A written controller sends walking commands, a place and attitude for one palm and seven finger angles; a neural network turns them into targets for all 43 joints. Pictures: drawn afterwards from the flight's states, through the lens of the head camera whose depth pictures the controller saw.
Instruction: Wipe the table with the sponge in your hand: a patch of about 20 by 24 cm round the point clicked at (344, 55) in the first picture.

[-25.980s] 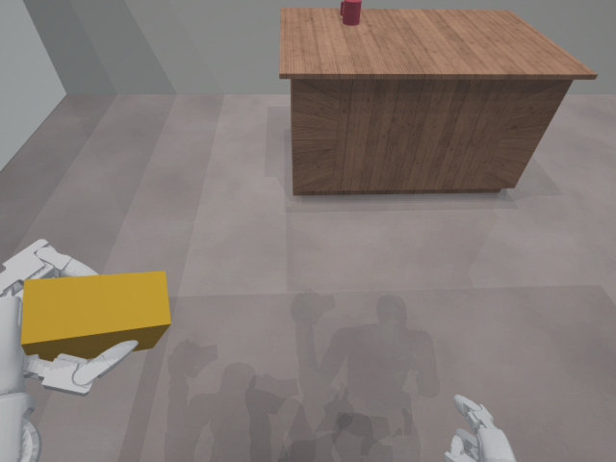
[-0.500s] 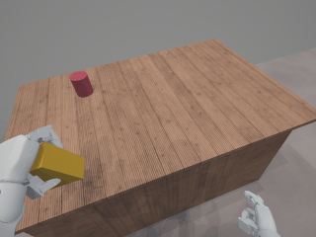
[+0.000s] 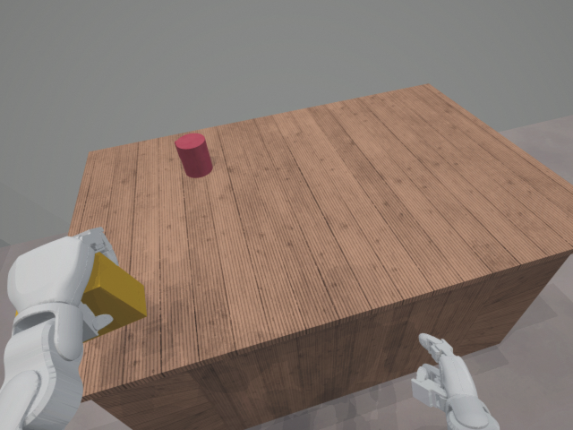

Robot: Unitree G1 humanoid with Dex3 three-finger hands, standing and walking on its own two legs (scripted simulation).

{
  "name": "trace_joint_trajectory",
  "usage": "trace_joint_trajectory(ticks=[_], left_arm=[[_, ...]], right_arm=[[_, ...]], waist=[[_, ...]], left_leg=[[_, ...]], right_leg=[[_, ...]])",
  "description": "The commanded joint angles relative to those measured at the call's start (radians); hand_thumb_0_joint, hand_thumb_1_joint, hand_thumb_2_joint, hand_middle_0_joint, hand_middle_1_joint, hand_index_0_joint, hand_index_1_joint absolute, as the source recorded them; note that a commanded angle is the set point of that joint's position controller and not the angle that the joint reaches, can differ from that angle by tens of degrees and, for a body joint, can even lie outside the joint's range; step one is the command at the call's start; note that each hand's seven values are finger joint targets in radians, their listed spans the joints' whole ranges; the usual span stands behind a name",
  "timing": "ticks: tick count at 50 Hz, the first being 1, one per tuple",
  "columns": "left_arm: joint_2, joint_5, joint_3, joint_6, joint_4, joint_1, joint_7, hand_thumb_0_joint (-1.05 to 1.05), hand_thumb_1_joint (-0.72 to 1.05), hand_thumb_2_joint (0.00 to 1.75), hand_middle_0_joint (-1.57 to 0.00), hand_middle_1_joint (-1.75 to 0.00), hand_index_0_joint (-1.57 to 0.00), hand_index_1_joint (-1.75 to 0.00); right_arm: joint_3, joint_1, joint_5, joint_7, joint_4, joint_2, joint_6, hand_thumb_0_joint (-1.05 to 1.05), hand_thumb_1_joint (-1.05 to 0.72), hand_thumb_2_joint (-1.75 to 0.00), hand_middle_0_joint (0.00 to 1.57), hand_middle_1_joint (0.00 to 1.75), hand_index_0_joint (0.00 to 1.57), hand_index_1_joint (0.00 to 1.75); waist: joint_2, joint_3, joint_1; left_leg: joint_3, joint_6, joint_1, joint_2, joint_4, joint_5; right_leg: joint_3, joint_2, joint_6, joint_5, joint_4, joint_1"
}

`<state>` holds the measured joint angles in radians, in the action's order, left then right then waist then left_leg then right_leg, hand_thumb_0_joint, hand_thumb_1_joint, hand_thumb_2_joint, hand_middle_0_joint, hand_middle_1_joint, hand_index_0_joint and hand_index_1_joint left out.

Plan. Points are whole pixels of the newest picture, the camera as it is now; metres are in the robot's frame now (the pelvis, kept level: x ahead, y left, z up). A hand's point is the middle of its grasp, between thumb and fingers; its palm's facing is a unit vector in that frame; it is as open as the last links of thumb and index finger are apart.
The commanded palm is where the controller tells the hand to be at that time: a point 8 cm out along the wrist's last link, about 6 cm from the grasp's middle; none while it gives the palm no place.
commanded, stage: turn the palm down, sponge in hand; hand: left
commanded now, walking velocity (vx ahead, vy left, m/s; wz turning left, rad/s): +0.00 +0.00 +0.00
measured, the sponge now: (95, 305) +0.23 +0.32 +0.07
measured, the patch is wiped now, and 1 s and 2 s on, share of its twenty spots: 0.00 0.00 0.00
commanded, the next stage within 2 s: move the sponge above the wiping area in 0.52 s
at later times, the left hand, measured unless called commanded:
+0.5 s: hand (99, 299) +0.23 +0.30 +0.09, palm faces -0.01 -0.12 -0.99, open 9.3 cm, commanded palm +0.19 +0.29 +0.16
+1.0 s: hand (107, 317) +0.21 +0.29 +0.07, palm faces -0.07 -0.11 -0.99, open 9.3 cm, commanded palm +0.19 +0.30 +0.15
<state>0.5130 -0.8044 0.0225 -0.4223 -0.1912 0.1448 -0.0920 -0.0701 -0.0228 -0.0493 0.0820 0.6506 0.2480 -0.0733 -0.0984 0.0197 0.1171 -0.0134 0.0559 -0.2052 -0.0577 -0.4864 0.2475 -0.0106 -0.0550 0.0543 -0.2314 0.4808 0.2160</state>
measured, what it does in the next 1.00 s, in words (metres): stands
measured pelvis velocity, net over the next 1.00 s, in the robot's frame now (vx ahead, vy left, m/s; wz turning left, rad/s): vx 0.01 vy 0.00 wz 0.01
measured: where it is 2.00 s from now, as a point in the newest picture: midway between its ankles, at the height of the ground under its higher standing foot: outside the picture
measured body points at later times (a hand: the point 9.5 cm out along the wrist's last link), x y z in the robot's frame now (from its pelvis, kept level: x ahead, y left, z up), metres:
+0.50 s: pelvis +0.00 +0.01 +0.00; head +0.01 -0.03 +0.45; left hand +0.23 +0.30 +0.14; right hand +0.26 -0.18 -0.08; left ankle +0.01 +0.08 -0.74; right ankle +0.02 -0.09 -0.74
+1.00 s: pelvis +0.01 +0.00 +0.00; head +0.01 -0.04 +0.45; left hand +0.21 +0.29 +0.12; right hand +0.26 -0.21 -0.08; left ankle +0.01 +0.08 -0.74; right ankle +0.02 -0.09 -0.74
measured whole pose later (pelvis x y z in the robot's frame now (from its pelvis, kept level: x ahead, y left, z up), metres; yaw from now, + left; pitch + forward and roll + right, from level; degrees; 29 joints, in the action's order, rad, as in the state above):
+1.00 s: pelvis +0.01 +0.00 +0.00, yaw +0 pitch -2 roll +0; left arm 0.51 -0.88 -0.03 -0.28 -0.16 0.21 0.02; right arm -0.03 -0.02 -0.02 0.08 0.67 0.29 -0.04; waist -0.10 -0.02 0.14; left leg 0.00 0.06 -0.17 -0.05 -0.45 0.24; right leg -0.02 -0.06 0.06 -0.22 0.42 0.17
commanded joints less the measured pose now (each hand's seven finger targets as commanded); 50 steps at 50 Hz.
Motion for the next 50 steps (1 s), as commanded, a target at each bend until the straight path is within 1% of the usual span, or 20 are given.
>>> trace_joint_trajectory(ticks=[1,4,6,8,11,12,16,17,19,22,26,27,30,36,37,40,44,46,47,50], left_arm=[[0.128,-0.055,-0.013,-0.058,-0.167,-0.219,0.057,0.00,0.10,1.30,-1.20,-1.60,-1.20,-1.60],[0.149,-0.099,-0.018,-0.008,-0.205,-0.231,0.089,0.00,0.10,1.30,-1.20,-1.60,-1.20,-1.60],[0.265,-0.157,0.081,0.028,-0.256,-0.284,0.077,0.00,0.10,1.30,-1.20,-1.60,-1.20,-1.60],[0.278,-0.194,0.113,0.074,-0.246,-0.277,0.053,0.00,0.10,1.30,-1.20,-1.60,-1.20,-1.60],[0.323,-0.187,0.204,0.099,-0.224,-0.248,0.008,0.00,0.10,1.30,-1.20,-1.60,-1.20,-1.60],[0.223,-0.163,0.134,0.095,-0.218,-0.236,-0.001,0.00,0.10,1.30,-1.20,-1.60,-1.20,-1.60],[0.186,-0.118,0.108,0.017,-0.140,-0.211,-0.002,0.00,0.10,1.30,-1.20,-1.60,-1.20,-1.60],[0.107,-0.099,0.028,-0.007,-0.132,-0.196,0.013,0.00,0.10,1.30,-1.20,-1.60,-1.20,-1.60],[0.101,-0.100,-0.017,-0.031,-0.142,-0.213,0.047,0.00,0.10,1.30,-1.20,-1.60,-1.20,-1.60],[0.109,-0.112,-0.044,-0.037,-0.179,-0.230,0.093,0.00,0.10,1.30,-1.20,-1.60,-1.20,-1.60],[0.295,-0.162,0.124,0.050,-0.264,-0.262,0.085,0.00,0.10,1.30,-1.20,-1.60,-1.20,-1.60],[0.229,-0.159,0.083,0.075,-0.270,-0.242,0.075,0.00,0.10,1.30,-1.20,-1.60,-1.20,-1.60],[0.275,-0.162,0.163,0.122,-0.223,-0.202,0.030,0.00,0.10,1.30,-1.20,-1.60,-1.20,-1.60],[0.232,-0.083,0.189,0.014,-0.134,-0.032,0.000,0.00,0.10,1.30,-1.20,-1.60,-1.20,-1.60],[0.183,-0.068,0.135,-0.011,-0.129,-0.017,0.017,0.00,0.10,1.30,-1.20,-1.60,-1.20,-1.60],[0.211,-0.079,0.094,-0.033,-0.145,-0.078,0.067,0.00,0.10,1.30,-1.20,-1.60,-1.20,-1.60],[0.207,-0.090,0.059,0.077,-0.223,-0.168,0.099,0.00,0.10,1.30,-1.20,-1.60,-1.20,-1.60],[0.287,-0.113,0.131,0.151,-0.257,-0.231,0.078,0.00,0.10,1.30,-1.20,-1.60,-1.20,-1.60],[0.246,-0.117,0.110,0.182,-0.237,-0.212,0.063,0.00,0.10,1.30,-1.20,-1.60,-1.20,-1.60],[0.306,-0.153,0.200,0.233,-0.149,-0.204,0.003,0.00,0.10,1.30,-1.20,-1.60,-1.20,-1.60]], right_arm=[[0.034,0.269,-0.003,0.006,-0.195,0.110,0.060,0.00,-0.90,-0.90,0.20,0.30,0.20,0.30],[0.039,0.233,0.014,-0.003,-0.194,0.106,0.070,0.00,-0.90,-0.90,0.20,0.30,0.20,0.30],[0.035,0.252,0.030,-0.004,-0.190,0.108,0.073,0.00,-0.90,-0.90,0.20,0.30,0.20,0.30],[0.037,0.228,0.040,-0.009,-0.174,0.099,0.076,0.00,-0.90,-0.90,0.20,0.30,0.20,0.30],[0.040,0.241,0.041,-0.012,-0.155,0.104,0.070,0.00,-0.90,-0.90,0.20,0.30,0.20,0.30],[0.042,0.235,0.033,-0.014,-0.159,0.086,0.071,0.00,-0.90,-0.90,0.20,0.30,0.20,0.30],[0.046,0.269,0.019,-0.023,-0.140,0.107,0.066,0.00,-0.90,-0.90,0.20,0.30,0.20,0.30],[0.048,0.257,0.012,-0.026,-0.149,0.102,0.064,0.00,-0.90,-0.90,0.20,0.30,0.20,0.30],[0.050,0.254,0.008,-0.026,-0.153,0.111,0.061,0.00,-0.90,-0.90,0.20,0.30,0.20,0.30],[0.044,0.254,0.009,-0.022,-0.176,0.108,0.066,0.00,-0.90,-0.90,0.20,0.30,0.20,0.30],[0.039,0.252,0.035,-0.015,-0.176,0.111,0.069,0.00,-0.90,-0.90,0.20,0.30,0.20,0.30],[0.038,0.239,0.035,-0.015,-0.180,0.092,0.073,0.00,-0.90,-0.90,0.20,0.30,0.20,0.30],[0.051,0.208,0.040,-0.018,-0.151,0.103,0.070,0.00,-0.90,-0.90,0.20,0.30,0.20,0.30],[0.057,0.251,0.015,-0.043,-0.139,0.122,0.053,0.00,-0.90,-0.90,0.20,0.30,0.20,0.30],[0.056,0.244,0.010,-0.044,-0.151,0.122,0.048,0.00,-0.90,-0.90,0.20,0.30,0.20,0.30],[0.052,0.244,0.003,-0.032,-0.163,0.132,0.040,0.00,-0.90,-0.90,0.20,0.30,0.20,0.30],[0.055,0.215,0.018,-0.010,-0.177,0.115,0.071,0.00,-0.90,-0.90,0.20,0.30,0.20,0.30],[0.054,0.222,0.030,0.005,-0.166,0.110,0.092,0.00,-0.90,-0.90,0.20,0.30,0.20,0.30],[0.060,0.192,0.035,0.009,-0.163,0.098,0.099,0.00,-0.90,-0.90,0.20,0.30,0.20,0.30],[0.075,0.158,0.042,0.008,-0.124,0.112,0.097,0.00,-0.90,-0.90,0.20,0.30,0.20,0.30]], waist=[[0.023,0.095,-0.016],[0.052,0.159,-0.013],[0.018,0.199,0.016],[0.007,0.215,0.029],[-0.017,0.190,0.055],[0.006,0.177,0.038],[-0.009,0.118,0.026],[0.001,0.103,0.006],[-0.002,0.118,-0.005],[0.027,0.148,-0.011],[0.045,0.241,0.026],[0.046,0.246,0.023],[0.046,0.229,0.040],[0.026,0.129,0.037],[0.034,0.139,0.026],[0.045,0.131,0.000],[0.051,0.181,-0.016],[0.043,0.190,-0.003],[0.031,0.196,-0.002],[0.016,0.174,0.019]], left_leg=[[0.123,-0.019,0.025,0.040,0.124,-0.112],[0.139,-0.009,0.051,0.047,0.130,-0.145],[0.162,-0.003,0.053,0.052,0.136,-0.134],[0.178,-0.013,0.062,0.060,0.138,-0.170],[0.206,-0.021,0.054,0.061,0.150,-0.184],[0.184,-0.024,0.067,0.057,0.136,-0.217],[0.171,-0.042,0.071,0.051,0.139,-0.225],[0.153,-0.043,0.063,0.052,0.138,-0.217],[0.152,-0.045,0.070,0.047,0.146,-0.228],[0.144,-0.019,0.074,0.040,0.136,-0.215],[0.165,-0.008,0.102,0.038,0.122,-0.260],[0.155,-0.011,0.109,0.039,0.113,-0.290],[0.167,-0.027,0.122,0.044,0.103,-0.360],[0.133,-0.038,0.066,0.030,0.096,-0.336],[0.117,-0.032,0.052,0.028,0.095,-0.324],[0.125,-0.023,0.052,0.023,0.100,-0.294],[0.129,0.002,0.108,0.021,0.077,-0.267],[0.144,0.006,0.136,0.022,0.068,-0.248],[0.136,0.007,0.134,0.027,0.067,-0.249],[0.155,-0.019,0.114,0.032,0.078,-0.262]], right_leg=[[0.122,0.036,0.023,0.027,-0.107,-0.052],[0.097,0.037,0.016,0.050,-0.094,-0.091],[0.140,0.020,0.025,0.058,-0.076,-0.124],[0.125,0.020,0.026,0.074,-0.063,-0.131],[0.167,0.006,0.044,0.089,-0.073,-0.143],[0.134,0.020,0.038,0.097,-0.083,-0.123],[0.149,0.023,0.044,0.108,-0.117,-0.080],[0.112,0.032,0.035,0.106,-0.118,-0.076],[0.111,0.034,0.032,0.121,-0.118,-0.090],[0.116,0.033,0.031,0.114,-0.113,-0.112],[0.171,0.017,0.040,0.159,-0.095,-0.169],[0.139,0.028,0.033,0.168,-0.090,-0.166],[0.159,0.031,0.041,0.224,-0.100,-0.142],[0.191,0.037,0.048,0.275,-0.118,-0.140],[0.158,0.047,0.036,0.279,-0.110,-0.156],[0.156,0.051,0.028,0.250,-0.112,-0.134],[0.150,0.046,0.020,0.200,-0.122,-0.107],[0.193,0.029,0.031,0.171,-0.132,-0.087],[0.160,0.037,0.026,0.156,-0.128,-0.091],[0.172,0.032,0.040,0.142,-0.133,-0.071]])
